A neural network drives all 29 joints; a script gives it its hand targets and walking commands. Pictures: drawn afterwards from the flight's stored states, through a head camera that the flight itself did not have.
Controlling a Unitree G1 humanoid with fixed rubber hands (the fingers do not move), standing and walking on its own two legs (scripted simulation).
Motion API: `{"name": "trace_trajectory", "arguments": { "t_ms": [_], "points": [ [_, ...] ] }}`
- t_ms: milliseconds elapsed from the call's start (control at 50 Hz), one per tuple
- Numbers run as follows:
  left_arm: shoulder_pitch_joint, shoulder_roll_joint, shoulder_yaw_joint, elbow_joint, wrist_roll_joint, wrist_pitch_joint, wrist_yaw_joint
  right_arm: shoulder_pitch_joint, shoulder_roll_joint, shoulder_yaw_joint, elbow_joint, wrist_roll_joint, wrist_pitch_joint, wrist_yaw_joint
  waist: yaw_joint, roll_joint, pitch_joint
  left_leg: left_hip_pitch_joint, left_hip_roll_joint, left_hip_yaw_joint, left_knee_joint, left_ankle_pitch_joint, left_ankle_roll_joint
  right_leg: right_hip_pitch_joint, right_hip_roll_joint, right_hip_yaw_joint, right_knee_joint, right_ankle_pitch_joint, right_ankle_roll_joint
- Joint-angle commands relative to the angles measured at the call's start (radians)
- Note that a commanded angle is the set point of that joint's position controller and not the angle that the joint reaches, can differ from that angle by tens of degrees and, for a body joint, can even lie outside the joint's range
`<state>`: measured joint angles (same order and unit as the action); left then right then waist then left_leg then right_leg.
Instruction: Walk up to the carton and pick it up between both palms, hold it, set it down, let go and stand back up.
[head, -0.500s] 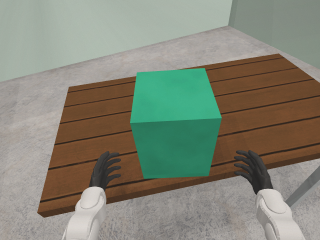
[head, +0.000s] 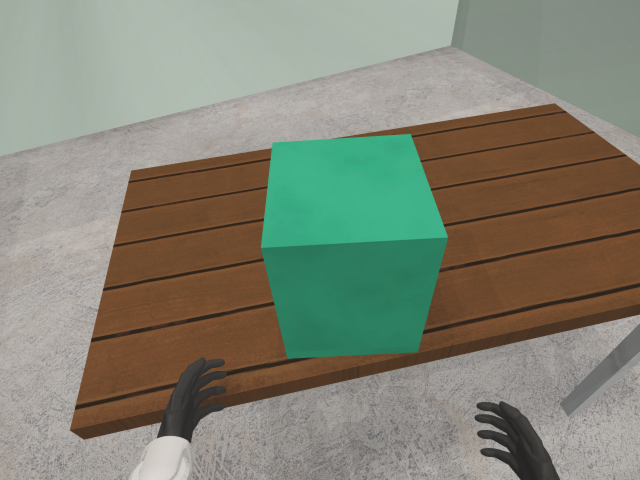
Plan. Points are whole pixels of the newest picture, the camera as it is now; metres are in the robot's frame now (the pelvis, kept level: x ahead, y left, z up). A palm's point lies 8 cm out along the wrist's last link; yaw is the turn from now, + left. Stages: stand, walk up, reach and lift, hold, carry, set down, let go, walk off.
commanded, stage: set down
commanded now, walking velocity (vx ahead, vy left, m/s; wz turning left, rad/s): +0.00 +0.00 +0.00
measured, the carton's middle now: (347, 250) +0.45 +0.00 +0.05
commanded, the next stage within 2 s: let go in 0.32 s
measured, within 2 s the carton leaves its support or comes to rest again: neither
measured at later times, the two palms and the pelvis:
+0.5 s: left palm (180, 422) +0.22 +0.20 +0.00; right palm out of the picture +0.16 -0.21 -0.09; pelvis -0.01 +0.00 +0.00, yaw -1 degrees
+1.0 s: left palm (179, 425) +0.21 +0.20 -0.01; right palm out of the picture +0.15 -0.23 -0.10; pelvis +0.00 -0.01 -0.01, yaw -1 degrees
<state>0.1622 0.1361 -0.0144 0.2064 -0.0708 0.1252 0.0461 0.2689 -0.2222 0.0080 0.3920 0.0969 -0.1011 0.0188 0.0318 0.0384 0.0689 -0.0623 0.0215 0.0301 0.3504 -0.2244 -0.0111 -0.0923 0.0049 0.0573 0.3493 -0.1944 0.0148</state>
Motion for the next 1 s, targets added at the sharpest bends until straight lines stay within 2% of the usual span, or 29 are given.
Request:
{"name": "trace_trajectory", "arguments": {
  "t_ms": [0, 40, 60, 120, 140, 200, 220, 280, 300, 360, 380, 400, 420, 460, 480, 500, 540, 560, 620, 640, 660, 700, 720, 760, 820, 880, 900, 920, 980],
  "points": [
    [-0.014, 0.101, 0.043, 0.101, 0.051, 0.056, -0.01, -0.176, -0.116, -0.028, -0.058, -0.027, -0.038, 0.0, 0.028, -0.126, -0.034, -0.02, -0.039, 0.049, -0.056, 0.178, -0.025, 0.012, 0.025, -0.051, -0.074, 0.145, -0.021],
    [-0.031, 0.122, 0.085, 0.053, 0.051, 0.049, -0.021, -0.182, -0.106, -0.021, -0.12, -0.014, -0.043, -0.008, 0.026, -0.136, -0.064, -0.005, -0.045, 0.048, -0.051, 0.179, -0.016, 0.019, 0.021, -0.048, -0.076, 0.167, -0.012],
    [-0.022, 0.084, 0.083, 0.158, 0.074, 0.073, -0.03, -0.192, -0.103, -0.029, -0.008, -0.043, -0.027, -0.013, 0.016, -0.151, -0.003, -0.015, -0.044, 0.052, -0.058, 0.168, -0.023, -0.01, 0.029, -0.059, -0.074, 0.131, -0.01],
    [-0.017, 0.086, 0.097, 0.194, 0.102, 0.108, -0.046, -0.216, -0.105, -0.027, -0.004, -0.066, -0.02, -0.02, 0.014, -0.121, 0.032, 0.008, -0.044, 0.064, -0.071, 0.134, -0.026, 0.003, 0.03, -0.054, -0.087, 0.073, -0.013],
    [-0.037, 0.087, 0.094, 0.138, 0.086, 0.105, -0.044, -0.23, -0.103, -0.032, -0.05, -0.058, -0.032, -0.022, 0.019, -0.129, -0.018, 0.02, -0.043, 0.071, -0.073, 0.136, -0.031, 0.022, 0.032, -0.053, -0.074, 0.065, -0.007],
    [-0.036, 0.059, 0.091, 0.332, 0.147, 0.176, -0.07, -0.241, -0.114, -0.024, 0.123, -0.103, 0.022, -0.015, 0.018, -0.122, 0.15, -0.024, -0.035, 0.084, -0.105, -0.012, -0.026, -0.029, 0.027, -0.052, -0.112, -0.11, -0.026],
    [-0.056, 0.081, 0.114, 0.175, 0.119, 0.143, -0.062, -0.265, -0.113, -0.052, -0.045, -0.082, -0.004, -0.017, 0.045, -0.135, 0.067, -0.031, -0.032, 0.084, -0.1, 0.009, -0.02, 0.019, 0.034, -0.05, -0.09, -0.086, -0.017],
    [-0.085, 0.05, 0.079, 0.265, 0.123, 0.139, -0.06, -0.256, -0.077, -0.056, 0.03, -0.112, 0.007, -0.007, 0.023, -0.132, 0.072, -0.069, -0.036, 0.079, -0.102, -0.019, -0.007, -0.011, 0.022, -0.057, -0.084, -0.11, -0.034],
    [-0.079, 0.059, 0.083, 0.235, 0.119, 0.139, -0.058, -0.234, -0.091, -0.063, 0.009, -0.12, 0.006, -0.007, 0.019, -0.128, 0.046, -0.051, -0.02, 0.074, -0.102, 0.0, -0.008, 0.007, 0.03, -0.059, -0.069, -0.079, -0.035],
    [-0.045, 0.05, 0.099, 0.297, 0.138, 0.161, -0.075, -0.227, -0.087, -0.039, 0.052, -0.114, 0.013, -0.012, 0.023, -0.128, 0.073, -0.05, -0.037, 0.086, -0.09, 0.026, -0.012, 0.029, 0.034, -0.057, -0.074, -0.047, -0.025],
    [-0.063, 0.061, 0.101, 0.176, 0.109, 0.138, -0.068, -0.242, -0.083, -0.047, -0.055, -0.104, -0.013, -0.014, 0.034, -0.156, 0.019, -0.067, -0.031, 0.087, -0.09, 0.049, -0.012, 0.058, 0.037, -0.056, -0.057, -0.023, -0.015],
    [-0.053, 0.059, 0.099, 0.247, 0.118, 0.143, -0.07, -0.232, -0.091, -0.031, -0.011, -0.1, -0.01, -0.019, 0.017, -0.159, 0.042, -0.036, -0.039, 0.092, -0.088, 0.061, -0.016, 0.026, 0.042, -0.046, -0.074, 0.003, -0.017],
    [-0.022, 0.025, 0.086, 0.39, 0.153, 0.187, -0.085, -0.222, -0.097, -0.021, 0.133, -0.135, 0.023, -0.018, 0.013, -0.146, 0.137, -0.043, -0.037, 0.092, -0.097, 0.02, -0.018, -0.001, 0.039, -0.05, -0.093, -0.051, -0.024],
    [-0.083, 0.078, 0.116, 0.232, 0.105, 0.15, -0.08, -0.232, -0.095, -0.037, -0.08, -0.096, -0.003, -0.022, 0.05, -0.205, 0.049, -0.051, -0.034, 0.089, -0.085, 0.021, -0.001, 0.038, 0.034, -0.046, -0.071, -0.055, -0.011],
    [-0.071, 0.066, 0.102, 0.339, 0.126, 0.169, -0.086, -0.213, -0.089, -0.03, 0.065, -0.123, 0.016, -0.024, 0.029, -0.203, 0.108, -0.055, -0.041, 0.093, -0.087, -0.002, -0.005, -0.008, 0.032, -0.042, -0.091, -0.078, -0.017],
    [-0.078, 0.078, 0.111, 0.255, 0.115, 0.16, -0.079, -0.253, -0.089, -0.015, -0.053, -0.114, 0.002, -0.021, 0.045, -0.181, 0.05, -0.049, -0.039, 0.094, -0.083, 0.039, -0.01, 0.033, 0.038, -0.045, -0.067, -0.037, -0.018],
    [-0.047, 0.07, 0.111, 0.329, 0.13, 0.17, -0.087, -0.213, -0.102, -0.029, 0.015, -0.13, 0.009, -0.023, 0.026, -0.192, 0.069, -0.027, -0.046, 0.092, -0.075, 0.042, -0.005, -0.009, 0.04, -0.047, -0.081, -0.019, -0.013],
    [-0.066, 0.086, 0.109, 0.248, 0.103, 0.146, -0.081, -0.226, -0.1, -0.041, -0.073, -0.116, -0.014, -0.025, 0.034, -0.208, 0.025, -0.008, -0.044, 0.087, -0.068, 0.067, 0.002, 0.001, 0.04, -0.049, -0.069, 0.004, -0.008],
    [-0.025, 0.051, 0.095, 0.405, 0.134, 0.18, -0.1, -0.184, -0.104, -0.011, 0.113, -0.132, 0.01, -0.03, 0.01, -0.185, 0.114, 0.01, -0.043, 0.089, -0.065, 0.032, -0.007, -0.031, 0.034, -0.04, -0.089, 0.002, -0.011],
    [-0.053, 0.074, 0.115, 0.296, 0.11, 0.157, -0.101, -0.199, -0.093, -0.033, 0.001, -0.123, -0.005, -0.028, 0.034, -0.203, 0.077, -0.003, -0.044, 0.088, -0.068, 0.026, 0.0, -0.01, 0.032, -0.043, -0.079, -0.04, -0.003],
    [-0.065, 0.082, 0.108, 0.277, 0.104, 0.142, -0.097, -0.195, -0.078, -0.03, -0.007, -0.119, -0.013, -0.027, 0.024, -0.192, 0.099, -0.019, -0.04, 0.087, -0.08, 0.008, 0.002, -0.02, 0.041, -0.042, -0.091, -0.049, -0.008],
    [-0.077, 0.08, 0.105, 0.311, 0.097, 0.14, -0.095, -0.201, -0.079, -0.02, -0.006, -0.119, -0.004, -0.026, 0.032, -0.212, 0.073, -0.006, -0.046, 0.091, -0.065, 0.023, 0.006, -0.027, 0.036, -0.04, -0.088, -0.034, -0.006],
    [-0.043, 0.06, 0.089, 0.422, 0.146, 0.181, -0.103, -0.186, -0.097, -0.005, 0.128, -0.145, 0.027, -0.027, 0.018, -0.184, 0.151, 0.003, -0.052, 0.093, -0.072, 0.004, 0.001, -0.05, 0.032, -0.037, -0.099, -0.038, -0.016],
    [-0.057, 0.099, 0.106, 0.282, 0.093, 0.15, -0.1, -0.18, -0.101, -0.038, -0.025, -0.127, 0.002, -0.032, 0.032, -0.228, 0.083, -0.004, -0.05, 0.085, -0.067, 0.032, 0.005, -0.014, 0.031, -0.038, -0.089, -0.031, -0.001],
    [-0.044, 0.08, 0.091, 0.35, 0.102, 0.143, -0.1, -0.16, -0.081, -0.036, 0.07, -0.127, -0.001, -0.032, 0.013, -0.18, 0.101, 0.011, -0.047, 0.082, -0.064, 0.039, 0.002, -0.033, 0.032, -0.043, -0.083, -0.007, -0.011],
    [-0.067, 0.104, 0.095, 0.275, 0.091, 0.129, -0.096, -0.179, -0.089, -0.039, 0.021, -0.127, -0.015, -0.03, 0.021, -0.192, 0.081, 0.022, -0.049, 0.082, -0.065, 0.031, 0.003, -0.032, 0.027, -0.037, -0.088, -0.001, -0.005],
    [0.019, 0.151, 0.097, 0.314, 0.096, -0.046, -0.061, -0.017, -0.084, -0.031, 0.166, -0.179, 0.058, -0.017, -0.004, -0.264, 0.089, -0.073, 0.069, -0.017, 0.034, 0.047, -0.007, -0.214, -0.082, 0.078, -0.048, -0.064, -0.016],
    [0.026, 0.2, 0.095, 0.307, 0.085, -0.113, -0.069, 0.037, -0.14, -0.065, 0.173, -0.17, 0.082, -0.017, -0.012, -0.215, 0.11, -0.077, 0.054, 0.001, 0.05, -0.057, -0.003, -0.279, -0.089, 0.127, -0.074, -0.158, -0.019],
    [-0.03, 0.165, 0.083, 0.273, 0.116, -0.18, -0.056, 0.014, -0.143, -0.09, 0.189, -0.146, 0.092, 0.001, -0.031, -0.226, 0.061, -0.125, 0.072, -0.01, 0.07, -0.009, 0.005, -0.288, -0.07, 0.141, -0.039, -0.079, -0.022]
  ]
}}
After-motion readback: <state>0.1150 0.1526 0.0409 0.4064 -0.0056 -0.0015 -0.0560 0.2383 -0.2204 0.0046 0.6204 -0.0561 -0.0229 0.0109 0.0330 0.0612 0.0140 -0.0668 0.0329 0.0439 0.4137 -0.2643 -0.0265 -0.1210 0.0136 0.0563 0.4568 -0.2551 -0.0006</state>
